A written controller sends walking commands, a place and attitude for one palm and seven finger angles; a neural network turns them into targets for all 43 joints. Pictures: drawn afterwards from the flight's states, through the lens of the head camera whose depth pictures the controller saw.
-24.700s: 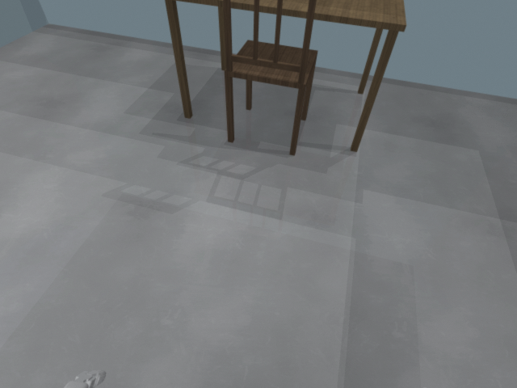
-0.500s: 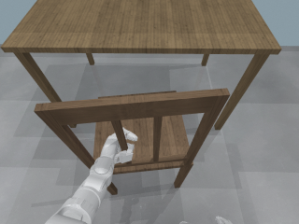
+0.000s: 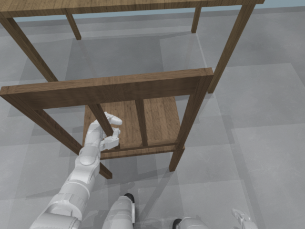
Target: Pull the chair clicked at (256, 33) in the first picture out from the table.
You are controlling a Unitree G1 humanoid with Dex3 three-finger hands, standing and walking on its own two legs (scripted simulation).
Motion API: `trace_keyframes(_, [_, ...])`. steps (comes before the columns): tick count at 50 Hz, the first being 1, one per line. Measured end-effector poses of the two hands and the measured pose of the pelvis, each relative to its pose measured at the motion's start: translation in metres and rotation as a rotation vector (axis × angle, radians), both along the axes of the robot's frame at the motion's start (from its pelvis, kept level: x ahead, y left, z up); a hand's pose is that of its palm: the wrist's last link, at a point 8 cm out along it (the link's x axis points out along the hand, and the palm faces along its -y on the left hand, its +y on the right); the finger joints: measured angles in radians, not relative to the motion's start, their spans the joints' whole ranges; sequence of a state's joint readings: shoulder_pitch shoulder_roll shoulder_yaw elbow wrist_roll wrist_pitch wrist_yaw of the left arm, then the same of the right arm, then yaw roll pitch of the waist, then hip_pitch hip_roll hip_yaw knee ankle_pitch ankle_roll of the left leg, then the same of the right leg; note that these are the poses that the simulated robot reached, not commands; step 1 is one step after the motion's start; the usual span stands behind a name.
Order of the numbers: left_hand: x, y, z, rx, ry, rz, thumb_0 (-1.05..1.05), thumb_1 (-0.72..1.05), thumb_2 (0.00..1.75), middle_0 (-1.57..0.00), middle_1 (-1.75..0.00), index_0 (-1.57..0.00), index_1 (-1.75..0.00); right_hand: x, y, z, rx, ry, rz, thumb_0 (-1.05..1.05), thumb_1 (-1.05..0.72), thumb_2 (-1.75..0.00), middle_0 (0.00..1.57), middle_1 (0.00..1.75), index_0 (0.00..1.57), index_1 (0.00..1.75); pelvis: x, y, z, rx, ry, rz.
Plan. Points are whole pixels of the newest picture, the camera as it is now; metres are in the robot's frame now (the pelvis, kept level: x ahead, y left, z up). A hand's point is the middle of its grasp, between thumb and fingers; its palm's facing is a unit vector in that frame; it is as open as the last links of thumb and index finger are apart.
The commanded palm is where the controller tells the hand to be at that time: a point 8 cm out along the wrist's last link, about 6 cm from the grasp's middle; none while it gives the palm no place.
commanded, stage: step backward, pulling the chair out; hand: left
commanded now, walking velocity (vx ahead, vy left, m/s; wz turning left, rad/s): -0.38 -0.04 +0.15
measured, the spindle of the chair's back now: (108, 129) +0.37 +0.15 -0.05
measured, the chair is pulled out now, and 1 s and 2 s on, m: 0.43 0.73 0.74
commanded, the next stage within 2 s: stop walking, hand still on the chair in 0.44 s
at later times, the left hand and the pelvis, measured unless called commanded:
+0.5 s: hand (107, 197) +0.19 +0.13 -0.06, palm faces +0.06 -0.98 -0.18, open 5.1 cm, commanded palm +0.17 +0.18 -0.06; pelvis -0.15 -0.03 +0.00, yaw +1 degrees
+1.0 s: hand out of the picture +0.05 +0.13 -0.06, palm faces +0.11 -0.98 -0.16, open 5.1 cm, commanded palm +0.03 +0.18 -0.04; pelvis -0.22 -0.04 +0.01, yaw +4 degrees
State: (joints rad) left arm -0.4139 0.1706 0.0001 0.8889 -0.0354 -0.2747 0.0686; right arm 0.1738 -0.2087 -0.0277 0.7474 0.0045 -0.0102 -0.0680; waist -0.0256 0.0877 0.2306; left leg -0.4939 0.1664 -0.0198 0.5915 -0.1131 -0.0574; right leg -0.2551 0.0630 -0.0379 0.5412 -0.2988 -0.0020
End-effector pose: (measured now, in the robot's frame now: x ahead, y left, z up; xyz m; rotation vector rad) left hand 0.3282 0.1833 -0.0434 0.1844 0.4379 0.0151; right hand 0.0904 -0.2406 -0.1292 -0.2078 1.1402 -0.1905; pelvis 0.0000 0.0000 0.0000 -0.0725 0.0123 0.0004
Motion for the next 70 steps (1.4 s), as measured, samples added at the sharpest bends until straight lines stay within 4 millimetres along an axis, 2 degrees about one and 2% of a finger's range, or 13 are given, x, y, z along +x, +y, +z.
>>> trace_keyframes(3, [-0.024,-0.002,0.001,0.003,0.011,0.024,0.02,0.7,0.81,-0.36,-1.23,-0.5,-1.45,-0.022,-0.002,-0.005,0.028,0.015,-0.026,0.0,-0.9,-0.9,0.2,0.3,0.21,0.3,-0.019,-0.007,0.002,0.0,-0.018,0.004])
trace_keyframes(6, [-0.045,-0.005,0.002,0.001,0.021,0.038,0.02,0.7,0.81,-0.36,-1.22,-0.5,-1.45,-0.038,-0.008,0.001,0.01,0.005,-0.047,0.01,-0.9,-0.9,0.2,0.3,0.21,0.3,-0.034,-0.008,0.005,0.042,-0.008,-0.003])
trace_keyframes(12, [-0.075,-0.004,0.002,-0.006,0.025,0.023,0.02,0.7,0.81,-0.34,-1.24,-0.5,-1.45,-0.055,-0.021,0.013,-0.09,-0.047,-0.016,0.01,-0.9,-0.9,0.2,0.3,0.21,0.3,-0.064,0.001,0.001,0.059,0.021,0.045])
trace_keyframes(18, [-0.11,0.0,0.002,-0.019,0.044,0.033,0.03,0.72,0.8,-0.32,-1.25,-0.5,-1.45,-0.077,-0.021,0.034,-0.112,-0.091,0.032,0.01,-0.91,-0.9,0.2,0.3,0.2,0.3,-0.106,-0.002,0.008,0.055,0.011,0.041])
trace_keyframes(22, [-0.14,0.0,0.002,-0.021,0.048,0.069,0.03,0.72,0.8,-0.32,-1.24,-0.5,-1.45,-0.101,-0.019,0.03,-0.06,-0.091,0.048,0.0,-0.9,-0.9,0.2,0.3,0.2,0.3,-0.131,-0.014,0.01,0.02,0.012,0.029])
trace_keyframes(29, [-0.193,-0.005,0.003,0.008,0.038,0.134,0.02,0.7,0.82,-0.36,-1.23,-0.5,-1.45,-0.154,-0.035,0.0,0.019,-0.06,0.035,0.0,-0.9,-0.9,0.2,0.3,0.21,0.3,-0.177,-0.043,-0.001,-0.013,-0.027,0.031])
trace_keyframes(33, [-0.222,-0.011,0.004,0.004,0.058,0.172,0.03,0.7,0.82,-0.35,-1.22,-0.5,-1.45,-0.184,-0.052,0.006,-0.001,-0.036,-0.003,0.01,-0.9,-0.9,0.2,0.3,0.21,0.3,-0.193,-0.05,0.002,0.053,-0.029,0.03])
trace_keyframes(37, [-0.244,-0.012,0.004,-0.005,0.064,0.171,0.03,0.7,0.82,-0.34,-1.24,-0.5,-1.45,-0.199,-0.066,0.014,-0.062,-0.057,0.004,0.01,-0.9,-0.9,0.2,0.3,0.21,0.3,-0.201,-0.046,0.001,0.064,-0.025,0.07])
trace_keyframes(40, [-0.257,-0.01,0.003,-0.012,0.053,0.151,0.03,0.71,0.82,-0.34,-1.26,-0.5,-1.45,-0.203,-0.07,0.022,-0.114,-0.081,0.005,0.01,-0.9,-0.9,0.2,0.3,0.2,0.3,-0.209,-0.04,0.0,0.078,-0.038,0.081])
trace_keyframes(44, [-0.276,-0.009,0.005,-0.023,0.077,0.144,0.04,0.72,0.81,-0.31,-1.26,-0.5,-1.45,-0.203,-0.061,0.038,-0.12,-0.136,0.011,0.01,-0.91,-0.9,0.2,0.3,0.2,0.3,-0.217,-0.035,0.008,0.086,-0.052,0.054])
trace_keyframes(53, [-0.31,-0.004,0.005,-0.023,0.091,0.162,0.05,0.72,0.82,-0.32,-1.25,-0.5,-1.45,-0.187,-0.029,0.038,-0.023,-0.169,0.069,0.01,-0.9,-0.9,0.2,0.3,0.2,0.3,-0.214,-0.037,0.013,0.057,-0.047,0.056])
trace_keyframes(61, [-0.314,-0.002,0.006,-0.017,0.102,0.194,0.05,0.71,0.84,-0.34,-1.23,-0.5,-1.45,-0.162,-0.02,0.038,0.013,-0.216,0.073,0.01,-0.9,-0.9,0.2,0.3,0.21,0.3,-0.197,-0.039,0.015,0.062,-0.031,0.046])
trace_keyframes(70, [-0.314,-0.002,0.006,-0.012,0.102,0.197,0.05,0.7,0.84,-0.35,-1.23,-0.5,-1.45,-0.141,-0.04,0.049,-0.035,-0.246,0.075,0.01,-0.9,-0.9,0.2,0.3,0.21,0.3,-0.192,-0.044,0.017,0.064,-0.025,0.042])
